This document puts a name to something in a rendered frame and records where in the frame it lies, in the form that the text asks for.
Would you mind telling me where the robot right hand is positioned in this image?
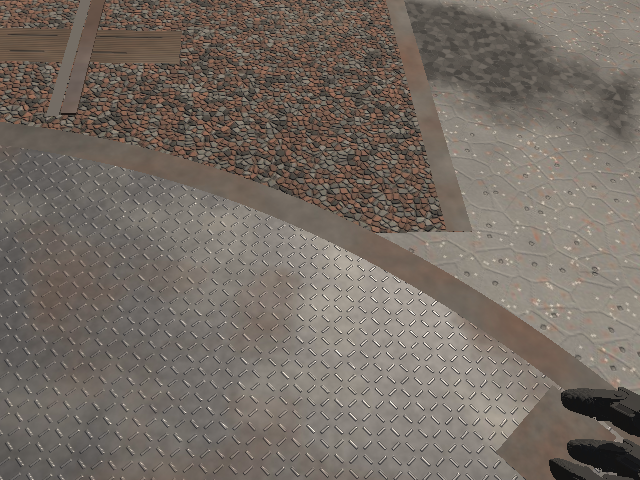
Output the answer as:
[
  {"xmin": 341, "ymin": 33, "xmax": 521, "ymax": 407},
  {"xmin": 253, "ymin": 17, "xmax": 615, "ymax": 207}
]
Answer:
[{"xmin": 549, "ymin": 387, "xmax": 640, "ymax": 480}]

